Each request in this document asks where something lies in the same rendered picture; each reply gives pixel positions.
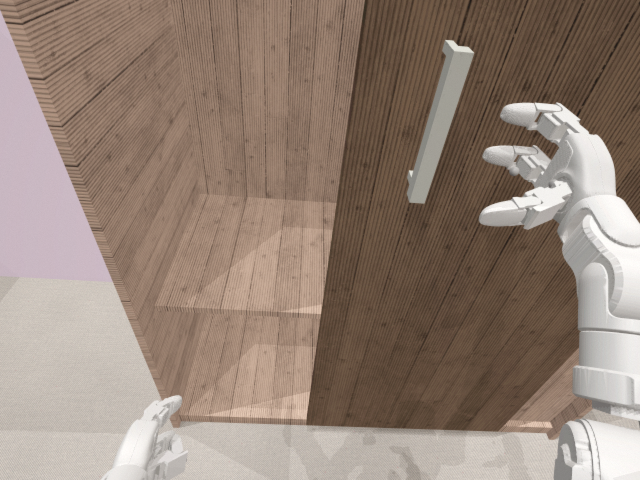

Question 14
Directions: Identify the robot right forearm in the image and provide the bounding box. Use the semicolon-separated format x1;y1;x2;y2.
557;195;640;427

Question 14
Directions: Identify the wardrobe door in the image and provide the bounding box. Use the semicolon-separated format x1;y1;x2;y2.
306;0;640;432
510;348;579;422

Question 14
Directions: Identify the robot right upper arm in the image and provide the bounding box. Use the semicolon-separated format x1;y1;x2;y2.
554;418;640;480

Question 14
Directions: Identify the left robot hand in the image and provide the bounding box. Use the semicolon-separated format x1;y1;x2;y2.
112;395;188;480

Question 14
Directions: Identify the right robot hand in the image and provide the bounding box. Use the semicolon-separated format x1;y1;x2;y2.
479;103;616;230

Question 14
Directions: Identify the handle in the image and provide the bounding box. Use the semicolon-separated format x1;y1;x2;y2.
407;40;474;204

